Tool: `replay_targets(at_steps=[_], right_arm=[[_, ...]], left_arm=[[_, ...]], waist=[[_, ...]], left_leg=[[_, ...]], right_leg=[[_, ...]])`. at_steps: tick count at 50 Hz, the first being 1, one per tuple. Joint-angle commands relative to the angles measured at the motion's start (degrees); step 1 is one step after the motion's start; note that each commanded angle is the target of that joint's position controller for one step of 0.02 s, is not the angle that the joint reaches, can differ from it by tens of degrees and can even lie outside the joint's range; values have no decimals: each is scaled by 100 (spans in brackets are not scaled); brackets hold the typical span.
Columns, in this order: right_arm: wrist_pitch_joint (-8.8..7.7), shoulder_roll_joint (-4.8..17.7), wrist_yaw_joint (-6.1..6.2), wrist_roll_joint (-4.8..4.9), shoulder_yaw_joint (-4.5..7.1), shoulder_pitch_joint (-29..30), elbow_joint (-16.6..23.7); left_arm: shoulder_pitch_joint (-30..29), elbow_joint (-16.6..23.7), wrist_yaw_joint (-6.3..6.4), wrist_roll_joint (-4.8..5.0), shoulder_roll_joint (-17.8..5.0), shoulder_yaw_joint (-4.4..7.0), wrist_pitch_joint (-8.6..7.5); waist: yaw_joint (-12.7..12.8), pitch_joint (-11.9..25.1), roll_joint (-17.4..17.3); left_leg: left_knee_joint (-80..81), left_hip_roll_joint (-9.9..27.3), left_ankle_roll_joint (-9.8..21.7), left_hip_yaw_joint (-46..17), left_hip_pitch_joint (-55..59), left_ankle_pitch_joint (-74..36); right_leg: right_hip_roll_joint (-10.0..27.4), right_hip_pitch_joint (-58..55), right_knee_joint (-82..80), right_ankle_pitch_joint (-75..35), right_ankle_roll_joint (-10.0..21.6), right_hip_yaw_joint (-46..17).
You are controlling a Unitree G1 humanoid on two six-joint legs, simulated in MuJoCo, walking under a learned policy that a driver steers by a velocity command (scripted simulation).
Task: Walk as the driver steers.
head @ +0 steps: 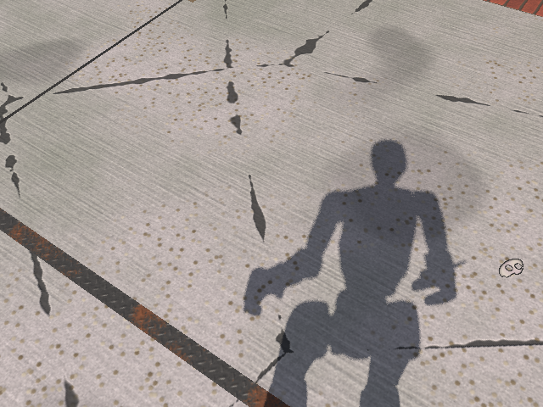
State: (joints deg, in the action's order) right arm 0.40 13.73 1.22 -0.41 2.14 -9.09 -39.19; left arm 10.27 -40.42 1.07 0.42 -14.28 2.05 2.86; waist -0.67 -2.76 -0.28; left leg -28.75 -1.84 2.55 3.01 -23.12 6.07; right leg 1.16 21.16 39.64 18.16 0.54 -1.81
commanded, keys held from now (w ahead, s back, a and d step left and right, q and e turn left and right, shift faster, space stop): e+shift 0.44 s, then w+e+shift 0.56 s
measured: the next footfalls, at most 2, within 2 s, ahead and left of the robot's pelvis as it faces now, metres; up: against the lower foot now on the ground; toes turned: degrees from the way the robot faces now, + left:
right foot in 0.02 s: +0.06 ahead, -0.12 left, +0.00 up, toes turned +0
left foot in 0.36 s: +0.09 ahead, +0.10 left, +0.00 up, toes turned -24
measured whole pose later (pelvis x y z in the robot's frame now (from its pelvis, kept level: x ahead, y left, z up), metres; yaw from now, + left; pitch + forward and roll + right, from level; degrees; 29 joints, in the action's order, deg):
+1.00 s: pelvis +0.10 -0.20 -0.02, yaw -52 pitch +2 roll +0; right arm -0.9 18.9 -1.3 -2.8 4.3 -22.7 -45.5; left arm 6.8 -34.9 -2.8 -1.1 -19.3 3.8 0.6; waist -2.9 -0.6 -1.8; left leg -64.5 11.8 -4.1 5.7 -9.8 27.6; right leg -2.7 28.6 46.4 20.4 6.9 4.6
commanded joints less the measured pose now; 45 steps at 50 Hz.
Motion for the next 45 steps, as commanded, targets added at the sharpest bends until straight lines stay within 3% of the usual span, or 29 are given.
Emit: replay_targets(at_steps=[1, 2, 3, 4, 5, 6, 8, 12, 15, 17, 18, 19, 20, 21, 22, 23, 24, 25, 29, 33, 34, 35, 37, 39, 42, 43, 44, 45], right_arm=[[8, 896, 164, 54, 306, 245, 406], [10, 744, 173, 3, 292, 93, 461], [-22, 700, 181, -19, 310, 586, 607], [-76, 671, 159, -38, 318, 1037, 776], [-81, 674, 110, -2, 355, 769, 697], [-58, 692, 83, 4, 374, 461, 551], [-69, 635, 85, -49, 374, 490, 533], [-147, 366, -37, 74, 255, 852, 677], [-171, 578, -125, 151, 309, 635, 600], [-176, 713, -121, 137, 399, 206, 431], [-151, 924, -92, 105, 485, 11, 350], [-76, 1373, -57, -40, 548, 232, 479], [-106, 1331, -101, -263, 561, 303, 518], [-152, 1040, -66, -226, 491, 649, 643], [-161, 760, -21, -162, 424, 930, 683], [-149, 716, 44, -70, 408, 872, 677], [-165, 767, 97, 36, 407, 717, 618], [-197, 832, 130, 65, 407, 458, 557], [-366, 1041, 105, 4, 463, -413, 312], [-481, 1180, 38, -23, 510, -624, 145], [-440, 1192, -70, -253, 458, -1055, -11], [-445, 1253, -112, -252, 484, -1041, -46], [-478, 1289, -108, -214, 481, -958, -68], [-481, 1332, -89, -210, 489, -1014, -128], [-399, 1431, -68, -239, 514, -1244, -298], [-355, 1468, -66, -243, 515, -1311, -363], [-319, 1531, -76, -229, 511, -1282, -397], [-281, 1642, -95, -184, 521, -1282, -435]], left_arm=[[353, 369, -18, -50, -799, 313, -29], [403, 414, 21, -95, -1219, 430, -24], [456, 434, 70, -52, -1492, 539, -38], [569, 486, 118, -135, -1466, 534, -136], [391, 527, 152, -170, -1303, 493, -238], [75, 637, 157, -74, -1182, 483, -290], [-193, 749, 165, 82, -1053, 472, -244], [13, 784, 203, 88, -1145, 584, -56], [-10, 869, 166, 113, -1251, 650, -10], [-244, 949, 152, 244, -1199, 638, -14], [-75, 956, 165, 236, -997, 587, -4], [397, 942, 149, 168, -601, 504, 5], [390, 1009, 123, 115, -1123, 670, -96], [354, 911, 105, 86, -1565, 798, -108], [393, 775, 109, 105, -1597, 830, -63], [428, 702, 122, 78, -1438, 793, 0], [369, 775, 77, 80, -1265, 723, 17], [223, 862, 23, 108, -1162, 663, -17], [-348, 1120, -74, 140, -975, 531, -209], [-390, 1171, -136, 168, -839, 460, -294], [-682, 1167, -446, -514, -823, 412, -98], [-727, 1200, -605, -444, -717, 398, -32], [-829, 1231, -756, -278, -727, 370, -22], [-1057, 1289, -799, -234, -763, 338, -56], [-1411, 1350, -801, -253, -741, 252, -90], [-1452, 1353, -780, -267, -736, 226, -94], [-1236, 1292, -724, -270, -755, 221, -98], [-608, 1087, -618, -248, -858, 275, -125]], waist=[[217, 678, -686], [75, 494, 331], [258, 105, 1228], [482, 128, 1469], [229, 292, 1176], [26, 416, 837], [-40, 723, 559], [101, 1031, 843], [88, 1101, 1163], [-157, 1045, 1146], [-100, 1193, 803], [277, 1233, -877], [280, 928, -1534], [359, 678, -1008], [417, 544, -665], [364, 619, -532], [247, 534, -748], [100, 507, -830], [-359, 344, -697], [-332, 90, -714], [-392, -2, -45], [-361, -128, -433], [-277, -248, -819], [-271, -362, -849], [-351, -578, -790], [-336, -600, -786], [-171, -473, -799], [158, -78, -704]], left_leg=[[910, 1384, 499, -1184, 179, 1641], [82, 818, 77, -484, -119, 1775], [-1083, -149, -296, 190, -804, 1656], [-2420, -306, -323, -410, -1357, 2365], [-3200, -260, -336, -757, -1563, 2442], [-3416, -185, -375, -848, -1573, 2191], [-3248, -148, -503, -804, -1359, 1840], [-1655, -354, -626, -745, -694, 1596], [-546, -415, -586, -824, 82, 1487], [801, -307, -472, -719, 903, 633], [1056, 322, -256, -1048, 1787, 221], [1023, 1771, 391, -2415, 2518, -735], [1278, 2621, 1135, -3421, 1930, -1225], [1290, 2508, 1186, -2894, 1724, -1131], [1211, 2019, 938, -2200, 1538, -738], [1330, 1712, 714, -1851, 1699, 487], [1520, 1681, 661, -1733, 1831, 1193], [1724, 1678, 633, -1655, 1933, 1799], [2040, 1858, 606, -1492, 2600, 2780], [2234, 2077, 608, -986, 2623, 2528], [2286, 2131, 500, -561, 2264, 2587], [2300, 2104, 402, -311, 2130, 2537], [2390, 2186, 281, 10, 2037, 2595], [2474, 2307, 227, 307, 2135, 2569], [2381, 2316, 177, 868, 2404, 2181], [2217, 2303, 169, 1062, 2488, 1717], [1784, 2273, 136, 1293, 2479, 273], [734, 2224, 141, 1531, 2406, -1903]], right_leg=[[38, -676, -651, -369, 517, 2], [711, -539, -1433, -584, 951, -1207], [1283, -452, -2213, -415, 1522, -2549], [1585, -683, -2537, -728, 1797, -3257], [1508, -839, -2399, -1189, 1740, -3029], [1256, -955, -2151, -1627, 1465, -2635], [936, -1121, -1824, -2479, 1176, -2222], [586, -1374, -1506, -2821, 1033, -2297], [576, -1256, -1549, -2609, 1022, -2849], [316, -917, -1372, -1946, 789, -2911], [16, -259, -932, -748, 526, -2665], [-839, 1002, 462, 1335, 154, -1529], [-780, 1750, 1520, 1832, -139, -1220], [-375, 1749, 2372, 1378, -321, -1036], [-271, 1711, 2642, 933, -390, -886], [-171, 1937, 2943, 413, -402, -712], [-19, 2305, 3218, 70, -413, -555], [114, 2536, 3358, -118, -406, -348], [455, 3290, 3132, -287, -427, -93], [693, 3409, 2825, -599, -418, -133], [391, 3027, 2623, -608, -284, 88], [444, 2934, 2423, -727, -204, 139], [557, 2756, 2048, -905, -62, 187], [608, 2568, 1589, -723, 101, 320], [547, 2218, 908, -83, 447, 698], [450, 1995, 701, 197, 586, 867], [178, 1449, 504, 498, 736, 1132], [-273, 519, 423, 779, 860, 1407]])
